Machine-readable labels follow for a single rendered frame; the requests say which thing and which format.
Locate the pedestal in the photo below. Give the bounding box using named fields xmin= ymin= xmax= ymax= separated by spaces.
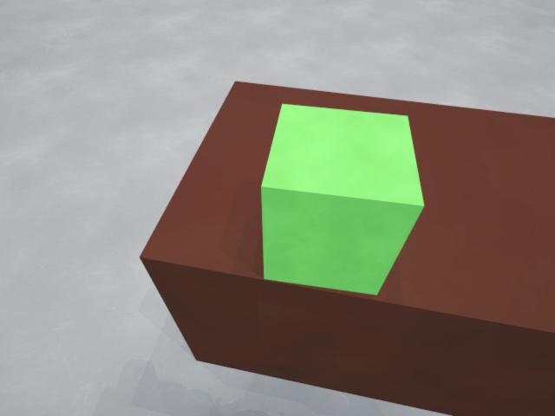
xmin=140 ymin=81 xmax=555 ymax=416

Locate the carton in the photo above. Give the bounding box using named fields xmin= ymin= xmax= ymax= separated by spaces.
xmin=261 ymin=104 xmax=424 ymax=295

